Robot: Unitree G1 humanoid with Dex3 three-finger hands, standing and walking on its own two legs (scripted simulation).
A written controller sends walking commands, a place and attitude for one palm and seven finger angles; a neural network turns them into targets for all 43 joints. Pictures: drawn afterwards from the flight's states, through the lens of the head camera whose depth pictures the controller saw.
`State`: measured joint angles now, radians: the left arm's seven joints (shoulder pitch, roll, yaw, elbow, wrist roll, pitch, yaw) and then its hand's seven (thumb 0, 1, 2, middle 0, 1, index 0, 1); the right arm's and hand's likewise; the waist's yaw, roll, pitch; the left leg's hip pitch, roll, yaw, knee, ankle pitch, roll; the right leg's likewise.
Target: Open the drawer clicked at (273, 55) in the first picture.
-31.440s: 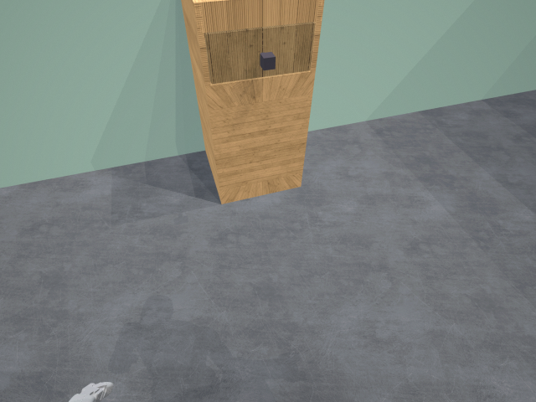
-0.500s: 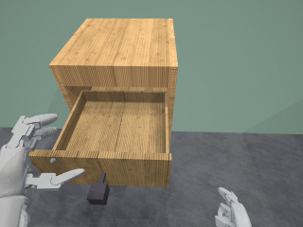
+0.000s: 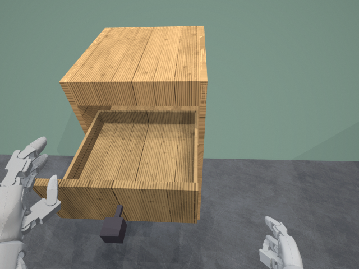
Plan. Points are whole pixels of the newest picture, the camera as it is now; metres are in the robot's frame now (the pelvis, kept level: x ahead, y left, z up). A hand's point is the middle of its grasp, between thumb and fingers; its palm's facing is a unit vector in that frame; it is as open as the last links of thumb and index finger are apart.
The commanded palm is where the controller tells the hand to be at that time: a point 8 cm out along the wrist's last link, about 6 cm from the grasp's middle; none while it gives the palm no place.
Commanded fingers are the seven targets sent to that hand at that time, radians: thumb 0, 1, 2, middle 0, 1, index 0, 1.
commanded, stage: draw the hand back to the body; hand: left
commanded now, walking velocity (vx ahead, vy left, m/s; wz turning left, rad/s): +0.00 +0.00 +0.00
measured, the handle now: (116, 221) +0.23 +0.19 -0.03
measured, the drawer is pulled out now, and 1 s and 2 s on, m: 0.30 0.30 0.30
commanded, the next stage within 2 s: step back with the hand held close in 0.10 s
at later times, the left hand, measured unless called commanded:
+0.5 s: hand (49, 213) +0.17 +0.24 +0.14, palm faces +0.31 -0.83 -0.46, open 7.4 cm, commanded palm +0.10 +0.29 +0.18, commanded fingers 0.00 0.90 0.90 -0.20 -0.30 -0.20 -0.30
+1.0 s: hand (9, 248) +0.11 +0.26 +0.15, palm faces +0.37 -0.84 -0.39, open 7.4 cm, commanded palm +0.04 +0.31 +0.18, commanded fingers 0.00 0.90 0.90 -0.20 -0.30 -0.20 -0.30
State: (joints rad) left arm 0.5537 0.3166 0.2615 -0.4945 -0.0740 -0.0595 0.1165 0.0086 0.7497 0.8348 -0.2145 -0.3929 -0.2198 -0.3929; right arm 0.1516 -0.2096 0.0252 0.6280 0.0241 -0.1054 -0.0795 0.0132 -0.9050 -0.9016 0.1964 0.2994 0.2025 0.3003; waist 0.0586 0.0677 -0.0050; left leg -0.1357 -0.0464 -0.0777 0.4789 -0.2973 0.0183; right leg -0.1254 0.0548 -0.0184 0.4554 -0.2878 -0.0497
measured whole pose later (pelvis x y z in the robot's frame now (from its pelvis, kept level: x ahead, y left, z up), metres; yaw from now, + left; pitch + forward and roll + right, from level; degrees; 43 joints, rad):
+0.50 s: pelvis -0.02 +0.01 +0.00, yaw +2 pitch +2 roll -1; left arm 0.65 0.35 0.32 -0.55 -0.06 -0.14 0.10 0.01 0.89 0.90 -0.21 -0.30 -0.21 -0.30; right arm 0.17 -0.24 -0.02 0.59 0.03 -0.01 -0.08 0.01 -0.91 -0.90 0.20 0.30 0.20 0.30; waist -0.01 0.03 0.01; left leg -0.28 -0.05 -0.05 0.53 -0.28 0.03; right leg -0.25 0.04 -0.05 0.49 -0.27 -0.04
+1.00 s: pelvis -0.08 +0.02 -0.01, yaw +3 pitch +2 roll -2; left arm 0.63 0.38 0.34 -0.66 -0.05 -0.17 0.15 0.01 0.89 0.90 -0.21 -0.30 -0.21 -0.30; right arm 0.19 -0.21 0.02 0.58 0.01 -0.04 -0.07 0.01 -0.90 -0.90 0.20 0.30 0.21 0.30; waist -0.01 -0.02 -0.01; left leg -0.43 -0.03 -0.02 0.65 -0.25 0.04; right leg -0.38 0.03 -0.07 0.57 -0.22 -0.02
